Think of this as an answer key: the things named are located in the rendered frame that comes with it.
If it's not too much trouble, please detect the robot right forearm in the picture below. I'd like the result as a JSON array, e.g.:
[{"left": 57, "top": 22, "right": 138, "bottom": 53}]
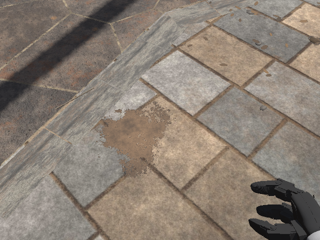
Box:
[{"left": 307, "top": 230, "right": 320, "bottom": 240}]

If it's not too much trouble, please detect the right robot hand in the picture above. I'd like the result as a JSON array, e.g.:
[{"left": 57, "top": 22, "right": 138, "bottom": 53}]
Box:
[{"left": 248, "top": 178, "right": 320, "bottom": 240}]

